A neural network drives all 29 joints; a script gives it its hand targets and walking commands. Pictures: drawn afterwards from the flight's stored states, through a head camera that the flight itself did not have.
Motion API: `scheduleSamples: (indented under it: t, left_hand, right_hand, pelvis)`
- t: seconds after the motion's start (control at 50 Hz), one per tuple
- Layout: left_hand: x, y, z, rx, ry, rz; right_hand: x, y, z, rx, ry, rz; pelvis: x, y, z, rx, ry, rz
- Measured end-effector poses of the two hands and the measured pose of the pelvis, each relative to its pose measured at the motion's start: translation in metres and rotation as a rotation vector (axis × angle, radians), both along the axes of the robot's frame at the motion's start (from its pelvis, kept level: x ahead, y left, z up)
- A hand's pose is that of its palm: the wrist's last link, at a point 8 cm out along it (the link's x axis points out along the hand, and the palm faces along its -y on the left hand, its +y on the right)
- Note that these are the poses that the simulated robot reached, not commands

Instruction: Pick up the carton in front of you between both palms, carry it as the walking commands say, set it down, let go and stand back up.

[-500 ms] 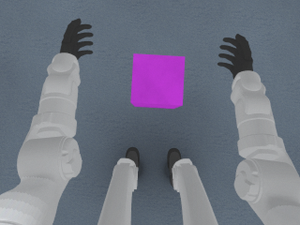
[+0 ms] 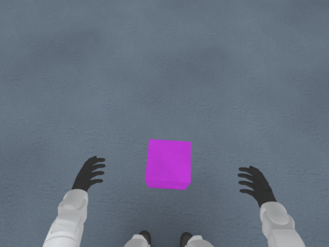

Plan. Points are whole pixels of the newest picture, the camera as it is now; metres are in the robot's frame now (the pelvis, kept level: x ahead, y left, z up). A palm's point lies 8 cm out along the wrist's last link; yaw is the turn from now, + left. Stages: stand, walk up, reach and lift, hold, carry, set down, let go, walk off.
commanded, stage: let go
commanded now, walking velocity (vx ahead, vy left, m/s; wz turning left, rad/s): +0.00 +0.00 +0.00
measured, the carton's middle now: (168, 166) +0.46 -0.01 -0.63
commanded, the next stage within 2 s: stand in 0.70 s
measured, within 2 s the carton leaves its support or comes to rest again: neither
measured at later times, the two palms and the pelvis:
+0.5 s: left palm (58, 232) +0.18 +0.24 -0.04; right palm (279, 229) +0.18 -0.23 -0.04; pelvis +0.02 +0.01 +0.02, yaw +0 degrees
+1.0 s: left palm (34, 242) +0.16 +0.29 -0.06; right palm (303, 236) +0.17 -0.28 -0.06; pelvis +0.03 +0.00 +0.02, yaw +0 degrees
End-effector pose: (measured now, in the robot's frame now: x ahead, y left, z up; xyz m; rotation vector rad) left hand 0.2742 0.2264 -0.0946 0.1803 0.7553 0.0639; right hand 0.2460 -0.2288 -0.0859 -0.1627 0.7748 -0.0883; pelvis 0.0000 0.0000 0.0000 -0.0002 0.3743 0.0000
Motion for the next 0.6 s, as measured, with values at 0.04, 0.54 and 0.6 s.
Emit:
scheduleSamples:
  t: [0.04, 0.54, 0.6]
  left_hand:
    - [-0.015, 0.001, 0.008, -0.001, 0.005, -0.001]
    - [-0.099, 0.011, 0.054, -0.007, 0.044, 0.003]
    - [-0.098, 0.009, 0.054, -0.008, 0.045, 0.001]
  right_hand:
    - [-0.015, -0.001, 0.008, -0.001, 0.005, -0.002]
    - [-0.066, 0.003, 0.046, 0.002, 0.018, 0.025]
    - [-0.068, 0.002, 0.046, -0.001, 0.024, 0.023]
  pelvis:
    - [0.004, 0.000, 0.005, 0.000, -0.048, -0.001]
    - [0.015, 0.005, 0.024, 0.002, -0.468, -0.004]
    - [0.015, 0.004, 0.024, 0.001, -0.478, -0.004]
